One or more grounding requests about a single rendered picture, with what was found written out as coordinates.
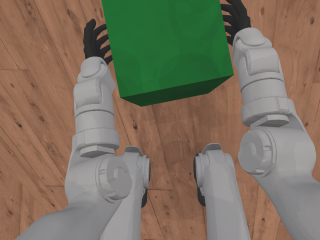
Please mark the carton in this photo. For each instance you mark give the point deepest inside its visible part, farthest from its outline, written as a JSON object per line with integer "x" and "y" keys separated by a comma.
{"x": 166, "y": 50}

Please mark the right robot hand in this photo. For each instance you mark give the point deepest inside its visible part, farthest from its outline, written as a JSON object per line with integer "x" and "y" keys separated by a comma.
{"x": 238, "y": 19}

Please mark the left robot thigh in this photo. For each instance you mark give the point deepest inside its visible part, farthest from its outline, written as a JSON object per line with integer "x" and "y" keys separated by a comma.
{"x": 126, "y": 222}

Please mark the left robot forearm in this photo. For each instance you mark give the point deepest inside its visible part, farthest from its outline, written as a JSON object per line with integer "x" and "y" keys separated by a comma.
{"x": 93, "y": 112}

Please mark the left robot upper arm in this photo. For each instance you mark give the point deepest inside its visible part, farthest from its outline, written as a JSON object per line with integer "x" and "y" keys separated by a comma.
{"x": 94, "y": 189}

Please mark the right robot thigh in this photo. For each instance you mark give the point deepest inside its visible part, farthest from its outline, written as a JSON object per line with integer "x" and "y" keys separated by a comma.
{"x": 224, "y": 209}

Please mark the right robot upper arm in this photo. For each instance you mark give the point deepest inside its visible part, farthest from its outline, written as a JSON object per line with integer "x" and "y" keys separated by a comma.
{"x": 282, "y": 160}

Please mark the left robot hand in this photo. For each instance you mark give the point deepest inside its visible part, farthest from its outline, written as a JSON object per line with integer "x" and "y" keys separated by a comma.
{"x": 92, "y": 45}

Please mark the right robot forearm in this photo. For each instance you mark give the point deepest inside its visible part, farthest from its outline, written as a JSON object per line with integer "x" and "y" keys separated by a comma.
{"x": 262, "y": 84}

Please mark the robot thigh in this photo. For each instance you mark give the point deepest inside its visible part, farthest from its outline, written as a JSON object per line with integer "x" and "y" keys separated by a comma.
{"x": 126, "y": 222}
{"x": 224, "y": 209}

